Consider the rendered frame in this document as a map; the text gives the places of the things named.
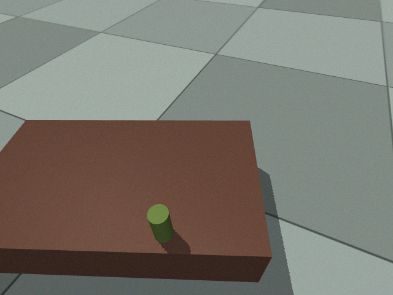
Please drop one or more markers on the can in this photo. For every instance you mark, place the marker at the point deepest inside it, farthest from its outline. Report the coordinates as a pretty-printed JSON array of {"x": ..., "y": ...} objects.
[{"x": 160, "y": 222}]

